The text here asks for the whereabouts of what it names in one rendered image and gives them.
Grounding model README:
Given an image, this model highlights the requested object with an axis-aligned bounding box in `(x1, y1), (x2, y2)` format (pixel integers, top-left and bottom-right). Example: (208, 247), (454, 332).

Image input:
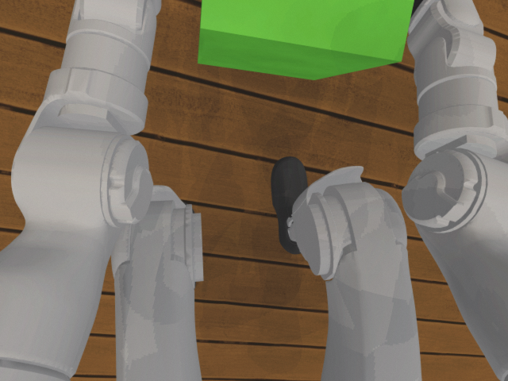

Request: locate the carton
(198, 0), (414, 80)

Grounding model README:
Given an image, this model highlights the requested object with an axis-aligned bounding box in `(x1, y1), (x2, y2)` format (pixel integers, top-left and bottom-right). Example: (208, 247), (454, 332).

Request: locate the left robot forearm
(11, 0), (161, 203)

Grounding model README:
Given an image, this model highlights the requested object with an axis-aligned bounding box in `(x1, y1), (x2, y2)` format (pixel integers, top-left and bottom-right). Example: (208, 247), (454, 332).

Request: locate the robot left upper arm
(0, 126), (153, 381)

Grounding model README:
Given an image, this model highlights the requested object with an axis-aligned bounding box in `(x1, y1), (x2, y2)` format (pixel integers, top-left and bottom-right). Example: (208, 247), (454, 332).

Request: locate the robot right upper arm
(402, 148), (508, 381)

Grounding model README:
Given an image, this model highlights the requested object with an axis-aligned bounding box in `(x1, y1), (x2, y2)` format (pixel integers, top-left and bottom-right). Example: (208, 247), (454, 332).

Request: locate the right robot shin
(287, 166), (407, 262)

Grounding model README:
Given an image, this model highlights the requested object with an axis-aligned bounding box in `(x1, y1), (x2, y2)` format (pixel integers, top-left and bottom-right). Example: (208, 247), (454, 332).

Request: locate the robot right thigh
(301, 182), (422, 381)

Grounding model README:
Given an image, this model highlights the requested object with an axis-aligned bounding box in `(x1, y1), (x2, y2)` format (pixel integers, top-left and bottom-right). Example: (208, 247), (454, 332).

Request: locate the right robot forearm
(407, 0), (508, 164)

